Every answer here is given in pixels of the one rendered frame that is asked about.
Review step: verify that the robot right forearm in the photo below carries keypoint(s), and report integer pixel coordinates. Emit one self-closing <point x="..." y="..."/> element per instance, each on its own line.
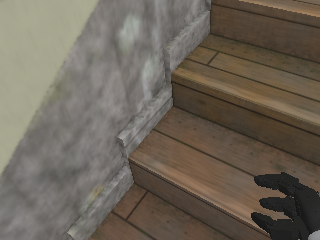
<point x="315" y="236"/>

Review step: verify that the robot right hand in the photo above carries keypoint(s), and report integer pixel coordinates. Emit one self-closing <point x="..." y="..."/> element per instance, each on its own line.
<point x="303" y="208"/>

